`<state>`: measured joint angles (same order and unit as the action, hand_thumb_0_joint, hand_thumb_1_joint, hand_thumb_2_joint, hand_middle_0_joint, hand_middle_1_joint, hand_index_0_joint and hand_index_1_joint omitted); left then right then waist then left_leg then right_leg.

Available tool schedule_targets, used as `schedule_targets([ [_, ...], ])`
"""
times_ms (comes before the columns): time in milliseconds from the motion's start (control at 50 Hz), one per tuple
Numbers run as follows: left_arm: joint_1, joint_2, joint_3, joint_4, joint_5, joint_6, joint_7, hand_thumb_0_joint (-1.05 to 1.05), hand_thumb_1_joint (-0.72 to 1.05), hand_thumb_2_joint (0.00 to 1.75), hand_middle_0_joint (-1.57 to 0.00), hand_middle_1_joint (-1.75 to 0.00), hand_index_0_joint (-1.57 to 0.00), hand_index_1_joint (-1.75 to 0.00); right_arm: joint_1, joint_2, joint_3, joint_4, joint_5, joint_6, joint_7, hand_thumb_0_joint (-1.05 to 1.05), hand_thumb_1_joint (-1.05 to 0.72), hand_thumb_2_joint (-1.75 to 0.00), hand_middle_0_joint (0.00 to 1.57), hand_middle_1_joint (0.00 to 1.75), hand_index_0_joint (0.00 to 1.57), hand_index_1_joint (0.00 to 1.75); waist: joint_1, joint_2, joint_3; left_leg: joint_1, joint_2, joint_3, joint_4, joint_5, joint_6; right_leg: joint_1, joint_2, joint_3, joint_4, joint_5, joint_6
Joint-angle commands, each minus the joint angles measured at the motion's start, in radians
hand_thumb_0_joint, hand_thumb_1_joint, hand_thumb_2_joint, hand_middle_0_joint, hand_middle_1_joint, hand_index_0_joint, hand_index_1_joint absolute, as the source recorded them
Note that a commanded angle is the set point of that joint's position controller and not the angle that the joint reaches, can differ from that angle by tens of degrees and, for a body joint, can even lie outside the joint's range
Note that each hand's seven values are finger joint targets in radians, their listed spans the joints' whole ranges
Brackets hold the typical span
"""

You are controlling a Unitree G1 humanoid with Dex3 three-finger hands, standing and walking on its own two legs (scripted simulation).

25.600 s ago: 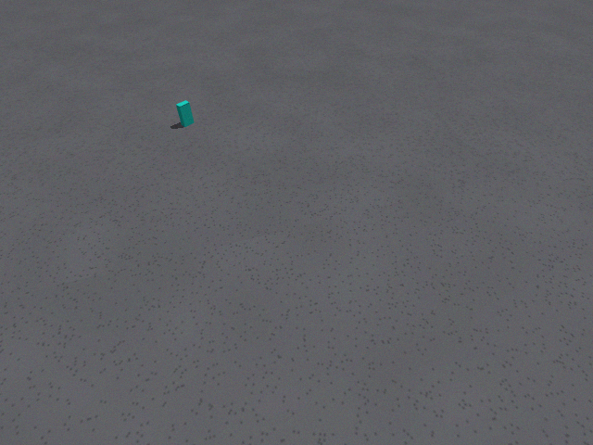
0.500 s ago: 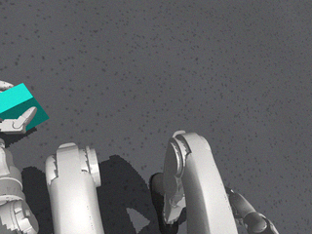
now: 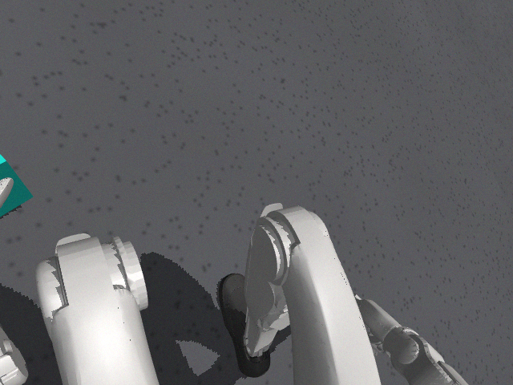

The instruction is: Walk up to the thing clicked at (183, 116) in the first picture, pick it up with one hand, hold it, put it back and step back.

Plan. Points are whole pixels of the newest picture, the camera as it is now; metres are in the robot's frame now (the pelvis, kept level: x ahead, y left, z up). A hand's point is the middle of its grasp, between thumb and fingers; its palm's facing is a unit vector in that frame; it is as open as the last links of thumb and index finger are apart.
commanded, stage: lower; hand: left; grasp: from the side
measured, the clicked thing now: out of the picture +0.41 +0.30 -0.18
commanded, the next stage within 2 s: loosen in 0.92 s
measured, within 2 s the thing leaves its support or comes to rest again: rests again in 0.68 s
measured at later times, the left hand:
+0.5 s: hand out of the picture +0.41 +0.31 -0.17, palm faces +0.43 -0.90 +0.01, open 8.6 cm
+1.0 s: hand out of the picture +0.41 +0.31 -0.18, palm faces +0.44 -0.90 +0.01, open 8.6 cm
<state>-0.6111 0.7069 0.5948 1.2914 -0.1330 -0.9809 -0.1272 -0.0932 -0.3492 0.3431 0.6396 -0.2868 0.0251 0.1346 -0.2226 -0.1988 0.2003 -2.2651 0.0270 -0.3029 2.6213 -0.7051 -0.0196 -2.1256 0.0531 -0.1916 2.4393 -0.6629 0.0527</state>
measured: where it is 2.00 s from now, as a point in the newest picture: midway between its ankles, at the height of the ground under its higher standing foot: (186, 367)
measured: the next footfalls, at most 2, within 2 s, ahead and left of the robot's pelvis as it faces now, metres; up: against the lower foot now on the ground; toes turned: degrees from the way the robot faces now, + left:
none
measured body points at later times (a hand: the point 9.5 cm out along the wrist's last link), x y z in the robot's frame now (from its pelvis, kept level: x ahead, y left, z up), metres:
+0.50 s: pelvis -0.01 +0.01 +0.00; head +0.22 +0.18 +0.34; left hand +0.38 +0.35 -0.16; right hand +0.16 -0.25 -0.05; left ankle +0.08 +0.13 -0.25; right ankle +0.12 -0.12 -0.25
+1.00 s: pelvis -0.01 +0.01 -0.01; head +0.22 +0.19 +0.33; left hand +0.38 +0.35 -0.18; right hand +0.16 -0.24 -0.04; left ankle +0.08 +0.13 -0.25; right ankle +0.12 -0.12 -0.25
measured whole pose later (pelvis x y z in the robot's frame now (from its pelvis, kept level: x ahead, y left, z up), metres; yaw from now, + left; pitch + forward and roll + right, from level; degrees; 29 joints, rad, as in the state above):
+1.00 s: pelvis -0.01 +0.01 -0.01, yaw -3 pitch +12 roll -17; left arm -0.59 0.80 0.57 1.40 -0.13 -1.11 -0.01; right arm -0.18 -0.37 0.49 0.58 -0.35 0.02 0.14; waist -0.23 -0.28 0.30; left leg -2.22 0.03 -0.38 2.67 -0.71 -0.01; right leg -2.07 0.09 -0.25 2.42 -0.62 0.07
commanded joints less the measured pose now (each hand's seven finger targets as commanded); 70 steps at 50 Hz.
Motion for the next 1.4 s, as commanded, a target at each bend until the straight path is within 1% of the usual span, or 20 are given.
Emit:
schedule_targets([
  [0,-0.201,0.182,-0.001,-0.153,-0.011,-0.093,0.006,0.0,0.23,1.2,-1.29,-1.39,-1.32,-1.37,0.06,-0.333,-0.087,-0.032,-0.008,-0.002,-0.013,0.0,-0.92,-0.9,0.2,0.3,0.2,0.3,-0.047,0.481,-0.611,0.448,0.04,0.093,-0.302,0.173,-0.008,0.292,0.03,-0.093,-0.181,0.217,-0.07],
  [60,-0.202,0.2,0.015,-0.145,-0.021,-0.104,0.025,0.0,0.23,1.21,-1.29,-1.38,-1.31,-1.37,0.052,-0.334,-0.073,-0.039,-0.014,-0.003,-0.01,0.0,-0.92,-0.9,0.2,0.3,0.2,0.3,-0.046,0.472,-0.617,0.43,0.038,0.092,-0.293,0.165,-0.005,0.326,0.033,-0.094,-0.188,0.218,-0.067],
  [140,-0.225,0.226,0.002,-0.138,0.0,-0.123,0.047,0.0,0.25,1.21,-1.28,-1.38,-1.31,-1.37,0.034,-0.347,-0.061,-0.042,-0.024,0.001,-0.012,0.0,-0.91,-0.9,0.2,0.3,0.2,0.3,-0.067,0.501,-0.584,0.443,0.044,0.073,-0.308,0.129,-0.011,0.293,0.033,-0.112,-0.179,0.19,-0.069],
  [220,-0.21,0.257,0.005,-0.116,0.017,-0.134,0.064,0.0,0.26,1.21,-1.28,-1.38,-1.31,-1.37,0.013,-0.346,-0.042,-0.05,-0.034,0.004,-0.011,0.0,-0.91,-0.9,0.2,0.3,0.2,0.3,-0.064,0.501,-0.564,0.425,0.046,0.073,-0.298,0.129,-0.009,0.309,0.039,-0.112,-0.18,0.194,-0.067],
  [260,-0.213,0.234,0.006,-0.099,0.008,-0.143,0.071,0.0,0.26,1.21,-1.28,-1.38,-1.3,-1.37,0.006,-0.351,-0.038,-0.055,-0.037,0.002,-0.009,0.0,-0.91,-0.9,0.2,0.3,0.2,0.3,-0.078,0.492,-0.536,0.424,0.047,0.067,-0.304,0.117,-0.009,0.301,0.038,-0.119,-0.179,0.19,-0.066],
  [320,-0.199,0.233,0.004,-0.088,0.003,-0.148,0.081,0.0,0.26,1.22,-1.27,-1.37,-1.29,-1.36,0.001,-0.356,-0.032,-0.061,-0.042,0.001,-0.009,0.0,-0.91,-0.9,0.2,0.3,0.2,0.3,-0.074,0.479,-0.551,0.437,0.049,0.064,-0.296,0.123,-0.009,0.313,0.043,-0.124,-0.185,0.194,-0.062],
  [380,-0.196,0.23,-0.021,-0.066,0.01,-0.151,0.082,0.0,0.25,1.21,-1.27,-1.37,-1.3,-1.36,-0.015,-0.357,-0.021,-0.066,-0.042,0.001,-0.008,0.0,-0.9,-0.9,0.2,0.3,0.2,0.3,-0.086,0.479,-0.525,0.425,0.049,0.052,-0.303,0.11,-0.01,0.302,0.045,-0.136,-0.18,0.187,-0.063],
  [520,-0.198,0.254,-0.007,-0.073,0.008,-0.171,0.106,0.0,0.28,1.22,-1.27,-1.37,-1.3,-1.36,-0.025,-0.37,-0.008,-0.073,-0.049,0.001,-0.006,0.0,-0.9,-0.9,0.2,0.3,0.2,0.3,-0.088,0.505,-0.512,0.458,0.058,0.024,-0.315,0.123,-0.019,0.294,0.048,-0.151,-0.162,0.198,-0.062],
  [600,-0.214,0.279,-0.002,-0.069,0.003,-0.184,0.12,0.0,0.27,1.21,-1.27,-1.35,-1.29,-1.35,-0.04,-0.364,0.005,-0.078,-0.052,0.0,-0.004,0.0,-0.9,-0.9,0.2,0.3,0.2,0.3,-0.088,0.483,-0.493,0.411,0.054,0.041,-0.292,0.093,-0.007,0.313,0.055,-0.146,-0.18,0.184,-0.059],
  [660,-0.199,0.29,0.001,-0.078,0.011,-0.193,0.12,0.0,0.28,1.21,-1.27,-1.35,-1.29,-1.34,-0.033,-0.365,0.008,-0.07,-0.059,0.0,-0.007,0.0,-0.9,-0.9,0.2,0.3,0.2,0.3,-0.085,0.503,-0.517,0.445,0.058,0.039,-0.291,0.133,-0.012,0.331,0.056,-0.145,-0.176,0.214,-0.06],
  [780,-0.195,0.267,-0.021,-0.052,0.007,-0.193,0.115,0.0,0.28,1.2,-1.26,-1.33,-1.27,-1.33,-0.047,-0.371,0.016,-0.075,-0.062,-0.001,-0.009,0.0,-0.9,-0.9,0.2,0.3,0.2,0.3,-0.105,0.49,-0.485,0.43,0.06,0.03,-0.287,0.124,-0.01,0.323,0.06,-0.157,-0.178,0.213,-0.058],
  [820,-0.166,0.277,-0.012,-0.043,0.003,-0.191,0.114,0.0,0.27,1.19,-1.26,-1.33,-1.28,-1.33,-0.05,-0.374,0.018,-0.077,-0.061,-0.001,-0.009,0.0,-0.9,-0.9,0.2,0.3,0.2,0.3,-0.091,0.484,-0.485,0.427,0.06,0.027,-0.291,0.114,-0.011,0.323,0.061,-0.161,-0.177,0.203,-0.059],
  [1000,-0.144,0.245,-0.027,-0.014,-0.006,-0.201,0.115,0.0,0.32,1.21,-1.28,-1.33,-1.29,-1.33,-0.067,-0.378,0.024,-0.086,-0.063,-0.006,-0.009,0.0,-0.9,-0.9,0.2,0.3,0.2,0.3,-0.099,0.454,-0.454,0.42,0.064,0.01,-0.295,0.09,-0.01,0.311,0.064,-0.175,-0.178,0.191,-0.056],
  [1020,-0.154,0.241,-0.044,-0.012,-0.004,-0.202,0.113,0.0,0.29,1.13,-1.31,-1.31,-1.33,-1.3,-0.069,-0.376,0.025,-0.085,-0.065,-0.006,-0.007,0.0,-0.9,-0.9,0.2,0.3,0.2,0.3,-0.1,0.459,-0.447,0.415,0.063,0.014,-0.293,0.083,-0.009,0.306,0.065,-0.173,-0.18,0.186,-0.057],
  [1040,-0.154,0.26,-0.026,-0.021,-0.006,-0.203,0.116,0.0,0.21,1.05,-1.23,-1.23,-1.26,-1.22,-0.063,-0.38,0.024,-0.088,-0.063,-0.005,-0.009,0.0,-0.91,-0.89,0.2,0.3,0.2,0.3,-0.094,0.46,-0.453,0.418,0.063,0.012,-0.296,0.084,-0.01,0.311,0.065,-0.175,-0.179,0.184,-0.057],
  [1060,-0.157,0.246,-0.044,-0.012,-0.002,-0.202,0.113,0.0,0.16,0.97,-1.16,-1.15,-1.19,-1.14,-0.068,-0.378,0.025,-0.088,-0.063,-0.004,-0.008,0.0,-0.91,-0.89,0.2,0.3,0.2,0.3,-0.098,0.46,-0.444,0.412,0.063,0.009,-0.297,0.074,-0.01,0.301,0.066,-0.177,-0.178,0.177,-0.057],
  [1160,-0.164,0.235,-0.052,-0.015,-0.009,-0.2,0.115,0.0,-0.09,0.61,-0.88,-0.78,-0.9,-0.77,-0.064,-0.375,0.028,-0.091,-0.063,-0.007,-0.008,0.0,-0.91,-0.9,0.2,0.3,0.2,0.3,-0.105,0.449,-0.445,0.408,0.061,0.011,-0.291,0.083,-0.007,0.31,0.068,-0.178,-0.185,0.187,-0.057],
  [1220,-0.161,0.253,-0.048,-0.026,-0.006,-0.203,0.12,0.0,-0.23,0.39,-0.68,-0.55,-0.69,-0.54,-0.064,-0.376,0.027,-0.088,-0.062,-0.006,-0.007,0.0,-0.91,-0.9,0.2,0.3,0.2,0.3,-0.092,0.473,-0.445,0.426,0.064,0.005,-0.3,0.093,-0.012,0.302,0.068,-0.177,-0.175,0.192,-0.059],
  [1320,-0.148,0.252,-0.045,-0.032,0.003,-0.201,0.128,0.0,-0.38,0.23,-0.51,-0.36,-0.51,-0.36,-0.059,-0.369,0.03,-0.087,-0.068,-0.003,-0.008,0.0,-0.92,-0.9,0.2,0.3,0.2,0.3,-0.09,0.486,-0.47,0.454,0.065,0.008,-0.297,0.143,-0.016,0.321,0.069,-0.176,-0.173,0.228,-0.061],
  [1380,-0.152,0.268,-0.039,-0.036,0.01,-0.2,0.137,0.0,-0.44,0.14,-0.41,-0.26,-0.41,-0.25,-0.058,-0.371,0.031,-0.089,-0.067,0.001,-0.006,0.0,-0.92,-0.9,0.2,0.3,0.2,0.3,-0.088,0.494,-0.448,0.437,0.066,0.002,-0.309,0.114,-0.016,0.308,0.069,-0.177,-0.172,0.204,-0.063],
])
